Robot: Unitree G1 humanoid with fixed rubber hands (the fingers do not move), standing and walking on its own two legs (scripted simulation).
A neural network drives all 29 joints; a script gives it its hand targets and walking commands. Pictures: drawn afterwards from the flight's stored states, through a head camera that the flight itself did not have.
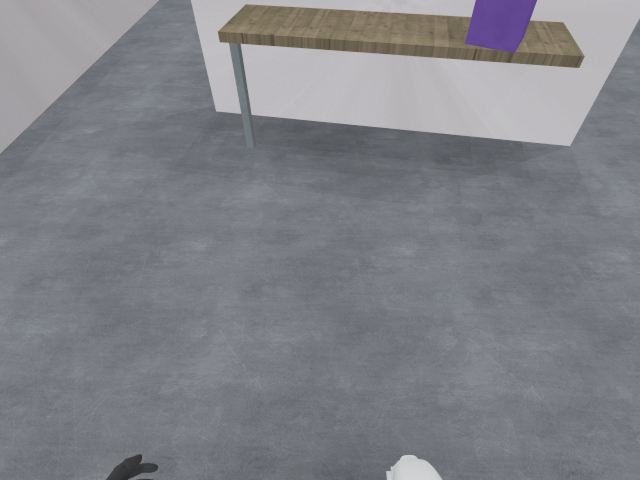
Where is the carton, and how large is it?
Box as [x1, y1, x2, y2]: [465, 0, 536, 52]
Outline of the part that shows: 476,0 465,43 514,52 524,35 536,0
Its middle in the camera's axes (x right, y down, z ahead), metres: +0.73 -0.95 +1.53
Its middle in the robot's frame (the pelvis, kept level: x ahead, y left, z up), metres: +1.75 -0.79 -0.03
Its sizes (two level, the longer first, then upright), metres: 0.210 0.200 0.250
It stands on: a table, 0.62 m high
